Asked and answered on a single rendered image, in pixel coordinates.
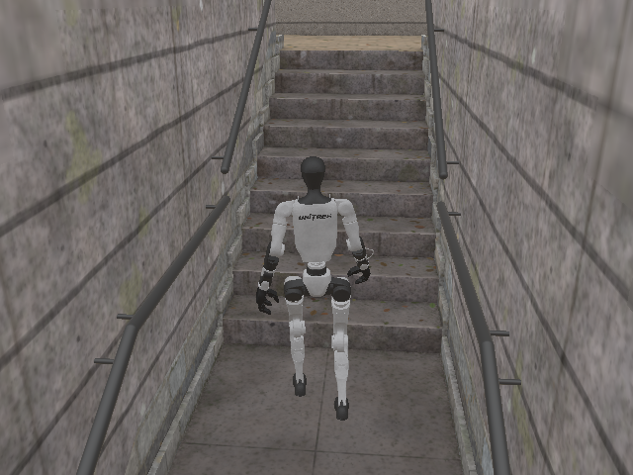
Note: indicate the robot right upper arm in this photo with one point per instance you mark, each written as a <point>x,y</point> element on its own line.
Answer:
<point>345,208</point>

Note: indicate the right robot forearm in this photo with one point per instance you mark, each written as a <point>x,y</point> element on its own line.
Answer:
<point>361,257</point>

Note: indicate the left robot hand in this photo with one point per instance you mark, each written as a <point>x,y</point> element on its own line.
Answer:
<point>261,299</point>

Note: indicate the robot left upper arm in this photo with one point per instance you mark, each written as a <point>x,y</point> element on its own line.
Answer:
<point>283,211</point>

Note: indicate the right robot hand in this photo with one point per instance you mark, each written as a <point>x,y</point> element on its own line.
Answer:
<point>355,270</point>

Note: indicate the right robot thigh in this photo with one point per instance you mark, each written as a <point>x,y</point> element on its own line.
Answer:
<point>340,291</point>

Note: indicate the robot right foot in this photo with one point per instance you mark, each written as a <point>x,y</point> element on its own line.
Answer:
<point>341,411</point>

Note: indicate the left robot forearm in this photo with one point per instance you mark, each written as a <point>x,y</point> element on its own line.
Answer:
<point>268,270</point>

